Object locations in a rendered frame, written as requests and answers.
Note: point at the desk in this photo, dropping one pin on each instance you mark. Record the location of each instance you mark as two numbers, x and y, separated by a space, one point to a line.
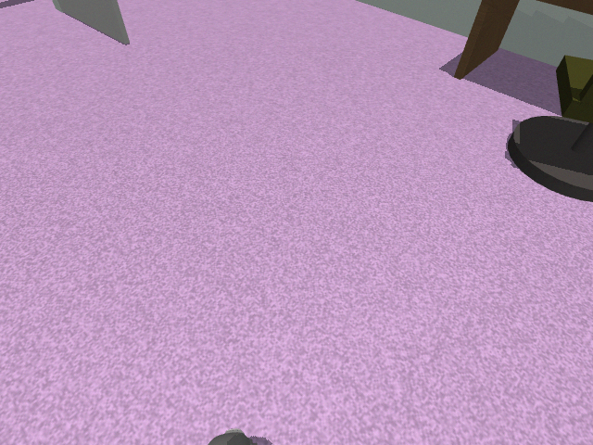
489 27

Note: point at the office chair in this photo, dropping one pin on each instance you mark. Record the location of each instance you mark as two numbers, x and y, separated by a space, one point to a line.
557 152

